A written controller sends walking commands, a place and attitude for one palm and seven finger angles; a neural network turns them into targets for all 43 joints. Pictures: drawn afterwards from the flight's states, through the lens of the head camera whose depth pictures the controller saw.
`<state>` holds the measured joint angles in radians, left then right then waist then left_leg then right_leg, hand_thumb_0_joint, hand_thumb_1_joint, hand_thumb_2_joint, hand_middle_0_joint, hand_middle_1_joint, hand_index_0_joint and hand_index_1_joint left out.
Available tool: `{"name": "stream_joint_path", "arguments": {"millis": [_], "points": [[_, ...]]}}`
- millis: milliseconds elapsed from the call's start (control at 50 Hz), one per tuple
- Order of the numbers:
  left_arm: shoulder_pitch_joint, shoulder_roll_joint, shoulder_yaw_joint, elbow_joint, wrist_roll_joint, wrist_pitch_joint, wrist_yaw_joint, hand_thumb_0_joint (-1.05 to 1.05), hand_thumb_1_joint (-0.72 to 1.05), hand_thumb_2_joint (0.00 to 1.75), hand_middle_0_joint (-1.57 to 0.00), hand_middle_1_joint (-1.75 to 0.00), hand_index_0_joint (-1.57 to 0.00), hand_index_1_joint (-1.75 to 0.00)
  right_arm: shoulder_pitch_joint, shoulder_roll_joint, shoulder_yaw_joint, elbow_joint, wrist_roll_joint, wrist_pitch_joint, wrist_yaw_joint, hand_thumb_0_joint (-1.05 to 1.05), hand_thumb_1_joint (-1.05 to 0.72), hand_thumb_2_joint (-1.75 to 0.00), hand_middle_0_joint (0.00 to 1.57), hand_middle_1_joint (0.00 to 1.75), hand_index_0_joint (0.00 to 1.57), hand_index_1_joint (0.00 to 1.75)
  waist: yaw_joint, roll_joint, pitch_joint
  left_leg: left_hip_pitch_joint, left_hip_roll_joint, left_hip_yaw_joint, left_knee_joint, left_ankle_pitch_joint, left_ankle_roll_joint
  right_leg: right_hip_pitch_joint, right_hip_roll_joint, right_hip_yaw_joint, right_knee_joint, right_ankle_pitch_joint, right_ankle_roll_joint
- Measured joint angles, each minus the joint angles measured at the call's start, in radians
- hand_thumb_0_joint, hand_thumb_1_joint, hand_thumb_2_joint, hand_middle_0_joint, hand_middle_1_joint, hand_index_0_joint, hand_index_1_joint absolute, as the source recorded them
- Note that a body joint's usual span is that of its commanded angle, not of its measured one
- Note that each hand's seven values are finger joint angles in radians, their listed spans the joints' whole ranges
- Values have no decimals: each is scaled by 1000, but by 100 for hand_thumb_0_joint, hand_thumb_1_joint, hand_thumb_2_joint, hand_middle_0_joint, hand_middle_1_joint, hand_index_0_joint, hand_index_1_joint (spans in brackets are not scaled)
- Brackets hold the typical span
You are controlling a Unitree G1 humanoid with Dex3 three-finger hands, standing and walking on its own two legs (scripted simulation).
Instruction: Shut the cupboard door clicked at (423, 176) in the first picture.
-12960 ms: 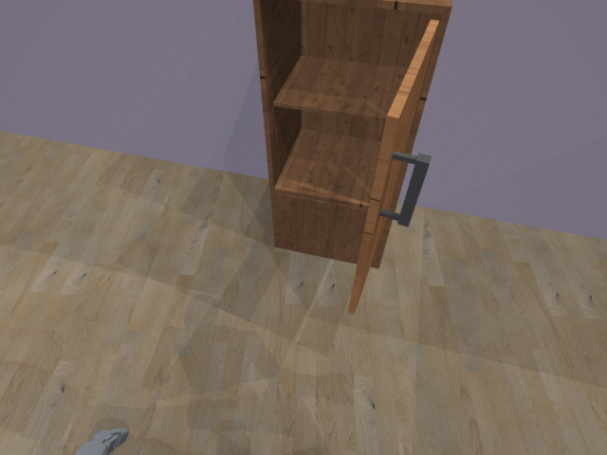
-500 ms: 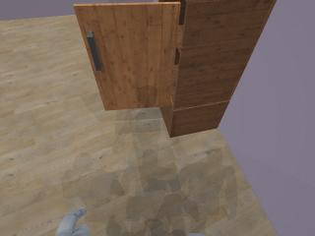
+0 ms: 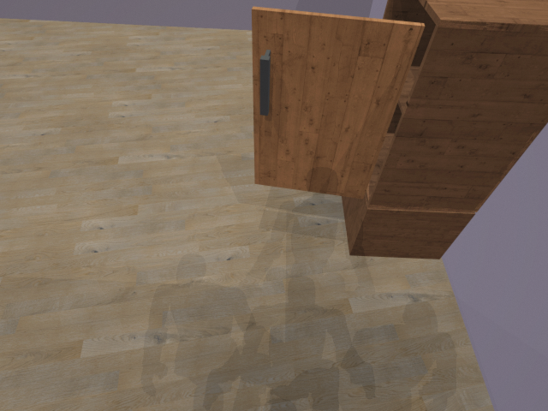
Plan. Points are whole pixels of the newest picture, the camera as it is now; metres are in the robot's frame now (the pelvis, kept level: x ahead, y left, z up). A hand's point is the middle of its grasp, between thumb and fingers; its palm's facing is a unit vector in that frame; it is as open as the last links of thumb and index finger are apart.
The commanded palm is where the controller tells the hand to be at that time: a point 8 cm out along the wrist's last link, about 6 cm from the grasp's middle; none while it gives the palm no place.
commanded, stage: take the last steps up to it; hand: left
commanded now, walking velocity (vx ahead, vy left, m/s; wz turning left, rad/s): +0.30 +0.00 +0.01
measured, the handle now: (266, 83) +0.88 +0.12 +0.01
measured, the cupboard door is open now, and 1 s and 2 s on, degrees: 83 83 83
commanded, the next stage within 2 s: come to a stop and stand still in 1.06 s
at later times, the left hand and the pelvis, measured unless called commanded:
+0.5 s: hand (197, 343) +0.25 +0.17 -0.17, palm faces -0.03 -0.98 -0.19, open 7.4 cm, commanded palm none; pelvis +0.14 +0.00 -0.02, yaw -1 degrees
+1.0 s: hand (208, 351) +0.24 +0.15 -0.16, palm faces +0.16 -0.97 -0.18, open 7.3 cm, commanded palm none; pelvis +0.29 -0.02 +0.01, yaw +1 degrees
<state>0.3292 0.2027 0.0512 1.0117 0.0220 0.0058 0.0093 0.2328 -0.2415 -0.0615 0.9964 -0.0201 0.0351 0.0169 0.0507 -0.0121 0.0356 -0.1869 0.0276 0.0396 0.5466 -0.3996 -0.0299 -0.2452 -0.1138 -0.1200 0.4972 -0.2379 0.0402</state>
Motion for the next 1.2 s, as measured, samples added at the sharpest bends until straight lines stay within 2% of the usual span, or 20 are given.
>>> {"name": "stream_joint_path", "arguments": {"millis": [20,80,140,220,320,400,460,500,520,560,600,660,720,800,900,1000,1060,1120,1160,1200], "points": [[13,7,3,13,-6,7,-2,1,90,90,-20,-30,-20,-30,-1,5,2,-2,0,-16,-5,1,-91,-90,20,30,20,30,-1,-2,-5,19,-3,-5,-51,37,16,-19,-1,2,48,-46,4],[41,29,12,63,-5,37,-4,1,91,90,-20,-30,-20,-30,7,43,19,-3,-4,-40,-15,1,-91,-90,20,30,20,30,2,-27,-13,53,-14,14,-48,56,50,-93,17,41,274,-192,-7],[41,33,14,88,1,40,-16,1,91,90,-20,-30,-20,-30,47,74,36,3,-4,-58,-27,1,-91,-90,20,30,20,30,-20,-17,-22,117,-13,6,-130,77,60,-175,35,41,454,-139,-14],[-3,30,11,78,-2,18,-26,1,91,90,-20,-30,-20,-30,101,111,54,41,1,-75,-35,1,-91,-90,20,30,20,30,-27,-16,-3,194,-29,1,-227,107,68,-271,29,50,551,-48,-3],[-76,7,6,55,-6,14,-26,1,91,90,-20,-30,-20,-30,172,140,60,96,4,-83,-44,1,-90,-90,21,30,20,30,-41,-12,16,265,-48,13,-278,89,68,-346,23,44,530,15,1],[-147,-15,2,35,-11,14,-29,1,91,90,-20,-30,-20,-30,223,145,56,129,-2,-87,-51,1,-90,-90,21,30,20,30,-75,-3,33,309,-53,18,-284,48,57,-343,26,27,391,34,-16],[-198,-30,-2,14,-14,2,-31,1,91,90,-20,-30,-20,-30,254,137,52,155,-6,-84,-52,1,-90,-90,21,30,20,30,-98,16,47,334,-39,20,-253,-7,39,-289,48,11,244,10,-46],[-218,-35,-4,-4,-13,-22,-32,1,91,90,-20,-30,-20,-30,276,130,47,174,-2,-79,-51,1,-90,-90,21,30,20,30,-100,28,49,325,-18,20,-159,-71,27,-217,75,-2,144,31,-67],[-222,-33,-4,-12,-9,-41,-31,1,91,90,-20,-30,-20,-30,285,131,44,183,2,-74,-47,1,-90,-90,21,30,20,30,-95,23,48,288,-12,22,-44,-104,25,-187,77,-6,110,99,-92],[-231,-40,0,-18,-12,-69,-23,1,91,90,-20,-30,-20,-30,266,122,37,188,14,-59,-42,1,-90,-90,21,30,20,30,-91,31,62,140,-3,-13,334,-125,37,-181,86,-23,168,77,-125],[-224,-49,-2,-14,-17,-70,-16,1,91,90,-20,-30,-20,-30,232,107,26,176,17,-50,-39,1,-90,-90,21,30,20,30,-91,42,67,-9,8,-30,605,-78,54,-135,97,-43,155,26,-136],[-187,-58,-3,5,-18,-61,-1,0,91,90,-20,-30,-20,-30,160,84,11,132,2,-37,-33,1,-91,-90,20,30,20,30,-85,39,52,-193,42,-11,717,18,50,-74,108,-49,74,34,-133],[-145,-41,12,24,-15,-56,14,-1,95,90,-20,-30,-20,-30,97,70,1,76,-9,-33,-29,1,-91,-90,20,30,20,30,-82,36,23,-306,73,-4,639,82,30,-29,119,-51,-8,53,-137],[-86,-28,9,58,-8,-54,5,-1,94,90,-20,-30,-20,-30,35,66,-5,32,-13,-34,-16,1,-91,-90,20,30,19,30,-68,34,-15,-345,96,7,476,151,9,21,133,-48,-91,62,-139],[-21,-41,2,86,-4,-66,-3,0,93,90,-20,-30,-20,-30,-18,72,2,24,-11,-41,-5,1,-91,-90,20,30,19,30,-27,36,-31,-289,90,15,269,152,1,80,143,-49,-149,48,-131],[37,-60,-4,114,-2,-64,-6,1,91,90,-20,-30,-20,-30,-59,85,17,28,-5,-56,-4,1,-91,-90,20,30,19,30,11,28,-21,-186,57,35,82,130,14,121,130,-53,-129,-9,-105],[73,-69,-5,133,-9,-53,-6,1,91,90,-20,-30,-20,-30,-68,94,30,27,-5,-82,-10,1,-91,-90,20,30,20,30,17,18,-14,-93,31,55,-55,212,34,110,109,-49,-23,-93,-80],[71,-70,-8,150,-9,-30,-6,1,91,90,-20,-30,-20,-30,-69,115,32,21,-1,-96,-26,0,-92,-90,20,30,20,30,12,-18,7,-64,1,85,-27,159,53,-1,79,10,281,-224,-76],[57,-74,-8,152,-5,-20,-8,1,91,90,-20,-30,-20,-30,-62,109,25,12,6,-103,-43,-2,-94,-90,20,30,20,30,-3,-20,10,-31,-9,95,-58,144,56,-81,71,31,430,-236,-72],[30,-74,-6,141,-3,-17,-9,1,91,90,-20,-30,-20,-30,-51,95,25,18,3,-101,-51,-2,-95,-90,21,30,20,30,-16,-16,12,-1,-15,94,-96,152,52,-140,59,41,479,-212,-61]]}}
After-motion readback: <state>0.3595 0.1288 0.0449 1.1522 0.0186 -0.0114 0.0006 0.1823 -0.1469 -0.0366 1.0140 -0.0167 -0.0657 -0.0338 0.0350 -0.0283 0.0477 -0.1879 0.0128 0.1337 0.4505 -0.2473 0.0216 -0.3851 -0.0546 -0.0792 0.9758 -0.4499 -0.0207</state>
